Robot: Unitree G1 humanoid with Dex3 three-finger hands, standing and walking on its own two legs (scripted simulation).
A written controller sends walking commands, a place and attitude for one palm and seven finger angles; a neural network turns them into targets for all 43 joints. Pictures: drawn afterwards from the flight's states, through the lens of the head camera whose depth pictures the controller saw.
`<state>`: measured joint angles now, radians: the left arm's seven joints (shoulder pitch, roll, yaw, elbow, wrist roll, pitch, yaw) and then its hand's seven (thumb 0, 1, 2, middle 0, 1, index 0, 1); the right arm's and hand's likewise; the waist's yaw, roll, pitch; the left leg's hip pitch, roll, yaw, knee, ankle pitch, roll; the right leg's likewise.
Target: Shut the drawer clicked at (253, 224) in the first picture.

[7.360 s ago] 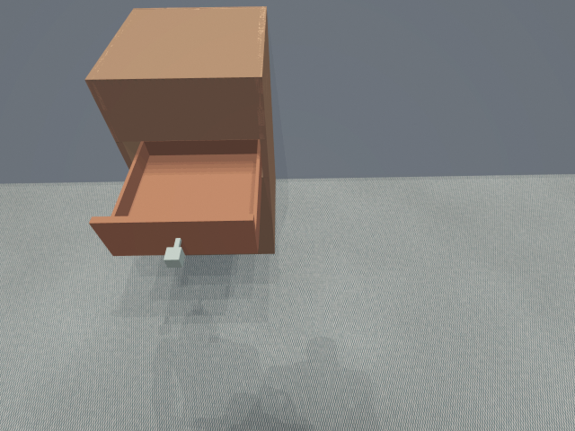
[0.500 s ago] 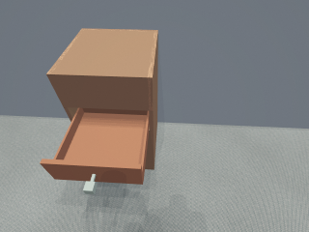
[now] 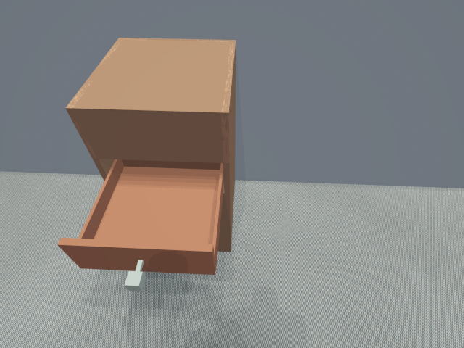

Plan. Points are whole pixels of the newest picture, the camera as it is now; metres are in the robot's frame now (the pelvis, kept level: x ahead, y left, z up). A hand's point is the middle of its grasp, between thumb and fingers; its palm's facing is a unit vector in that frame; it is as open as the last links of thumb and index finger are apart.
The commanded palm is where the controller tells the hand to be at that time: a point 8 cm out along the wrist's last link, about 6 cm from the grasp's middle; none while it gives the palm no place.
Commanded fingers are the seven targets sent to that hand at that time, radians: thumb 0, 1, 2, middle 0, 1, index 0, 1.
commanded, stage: look again from close up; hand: left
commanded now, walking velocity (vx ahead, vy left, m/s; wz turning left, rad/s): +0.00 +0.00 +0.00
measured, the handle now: (137, 274) +0.34 +0.26 -0.24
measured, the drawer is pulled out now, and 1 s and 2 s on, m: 0.30 0.30 0.30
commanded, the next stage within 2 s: raise the hand and make a fist in 0.38 s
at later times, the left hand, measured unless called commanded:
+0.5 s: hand out of the picture +0.02 +0.22 -0.17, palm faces +0.04 -0.98 -0.20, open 7.3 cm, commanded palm +0.11 +0.27 -0.07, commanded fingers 0.00 0.90 0.90 -0.24 -0.34 -0.24 -0.34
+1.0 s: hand out of the picture +0.11 +0.23 -0.11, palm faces +0.13 -0.99 -0.05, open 5.4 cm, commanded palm +0.11 +0.28 -0.10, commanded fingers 0.00 0.90 0.90 -0.74 -0.88 -0.74 -0.88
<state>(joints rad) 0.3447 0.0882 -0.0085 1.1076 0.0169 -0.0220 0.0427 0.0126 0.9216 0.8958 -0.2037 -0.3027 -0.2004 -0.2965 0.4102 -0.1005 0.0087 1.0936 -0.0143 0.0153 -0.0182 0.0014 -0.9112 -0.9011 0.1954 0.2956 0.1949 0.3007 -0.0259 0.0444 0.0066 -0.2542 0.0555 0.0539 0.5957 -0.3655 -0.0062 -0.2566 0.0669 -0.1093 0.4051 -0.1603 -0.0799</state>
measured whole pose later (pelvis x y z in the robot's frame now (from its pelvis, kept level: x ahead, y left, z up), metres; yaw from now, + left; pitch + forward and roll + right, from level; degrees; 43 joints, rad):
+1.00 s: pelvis -0.02 +0.01 -0.12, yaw +4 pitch +18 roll -1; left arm 0.56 0.22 0.21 0.13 -0.29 -0.64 -0.38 0.01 0.90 0.90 -0.56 -0.68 -0.55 -0.68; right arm 0.06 -0.28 -0.08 0.47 0.01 -0.29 0.02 0.01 -0.91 -0.90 0.19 0.30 0.19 0.30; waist 0.05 -0.06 -0.17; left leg -1.02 -0.01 0.01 1.34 -0.62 0.03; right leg -1.08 0.00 -0.14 1.29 -0.53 -0.09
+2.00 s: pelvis -0.05 +0.04 -0.16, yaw +3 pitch +23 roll -4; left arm 0.44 0.24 0.11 -0.04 -0.26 -0.47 -0.32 0.02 0.91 0.90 -1.39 -1.59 -1.39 -1.59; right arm 0.14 -0.22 0.03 0.48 0.02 -0.22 -0.01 0.01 -0.90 -0.90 0.20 0.30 0.20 0.30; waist 0.00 0.01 -0.20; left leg -1.26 -0.03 0.02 1.50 -0.65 0.08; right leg -1.29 -0.02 -0.14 1.40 -0.52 -0.05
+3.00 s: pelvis -0.04 +0.02 -0.20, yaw +3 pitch +29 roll -4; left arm 0.30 0.29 0.21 0.10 -0.31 -0.52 -0.36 0.01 0.90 0.90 -1.40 -1.60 -1.40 -1.60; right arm 0.12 -0.25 0.00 0.53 0.03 -0.16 0.00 0.01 -0.91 -0.90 0.20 0.30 0.20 0.30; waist -0.03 0.01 -0.22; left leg -1.46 -0.01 0.00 1.65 -0.71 0.05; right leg -1.49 -0.01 -0.17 1.55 -0.57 -0.09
